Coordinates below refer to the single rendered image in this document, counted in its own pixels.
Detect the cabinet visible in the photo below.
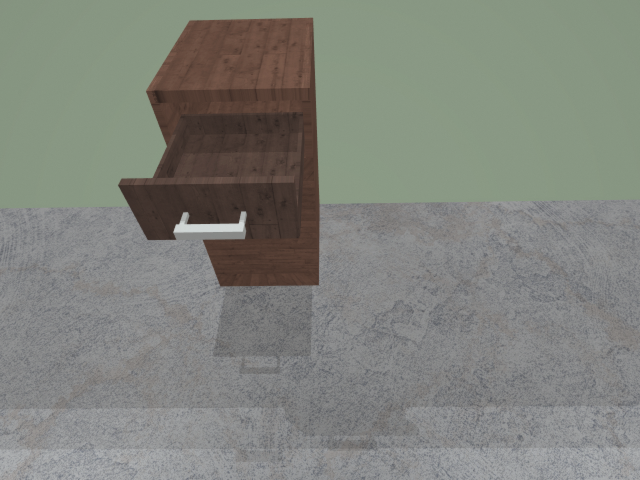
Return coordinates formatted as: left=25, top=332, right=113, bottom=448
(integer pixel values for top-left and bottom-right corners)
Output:
left=146, top=18, right=320, bottom=286

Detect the handle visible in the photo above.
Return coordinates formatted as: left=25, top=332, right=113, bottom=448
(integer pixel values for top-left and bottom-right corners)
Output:
left=173, top=211, right=247, bottom=240

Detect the drawer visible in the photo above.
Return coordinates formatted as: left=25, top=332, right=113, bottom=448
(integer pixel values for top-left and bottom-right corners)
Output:
left=118, top=112, right=305, bottom=240

